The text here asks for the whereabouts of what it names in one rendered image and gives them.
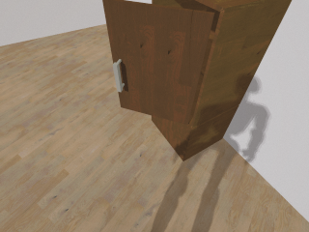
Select handle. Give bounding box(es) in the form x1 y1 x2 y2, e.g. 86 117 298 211
112 59 125 92

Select cupboard door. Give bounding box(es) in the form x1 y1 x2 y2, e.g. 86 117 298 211
102 0 215 125

